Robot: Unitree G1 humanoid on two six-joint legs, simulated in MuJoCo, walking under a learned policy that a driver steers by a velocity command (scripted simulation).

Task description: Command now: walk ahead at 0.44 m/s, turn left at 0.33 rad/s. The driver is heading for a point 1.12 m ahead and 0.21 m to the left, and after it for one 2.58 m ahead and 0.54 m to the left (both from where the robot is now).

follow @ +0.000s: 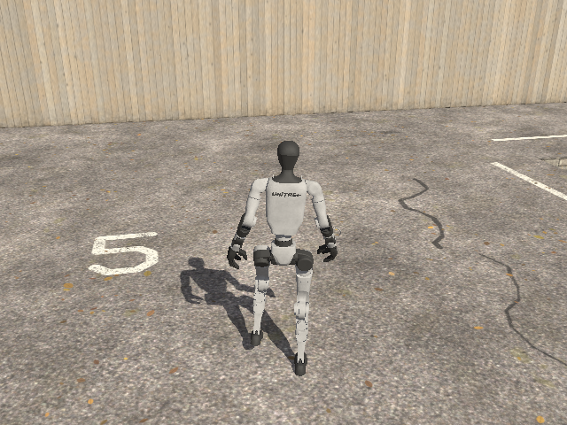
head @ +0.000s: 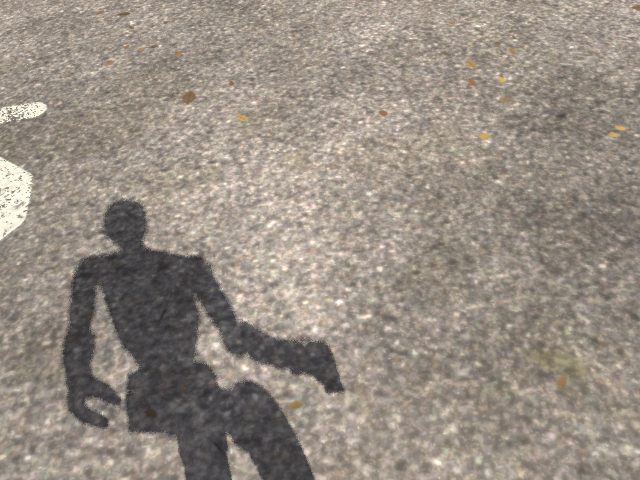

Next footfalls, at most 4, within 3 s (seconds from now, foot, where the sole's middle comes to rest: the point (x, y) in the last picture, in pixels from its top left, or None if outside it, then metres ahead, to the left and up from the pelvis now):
0.26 left None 0.30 0.15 -0.78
0.72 right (356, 427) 0.63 0.03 -0.78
1.24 left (216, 365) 0.78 0.36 -0.78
1.76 right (304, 257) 1.11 0.17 -0.78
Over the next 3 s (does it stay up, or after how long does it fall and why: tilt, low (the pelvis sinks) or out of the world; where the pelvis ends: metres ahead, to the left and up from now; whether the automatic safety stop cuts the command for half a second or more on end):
stays up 1.65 0.32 0.00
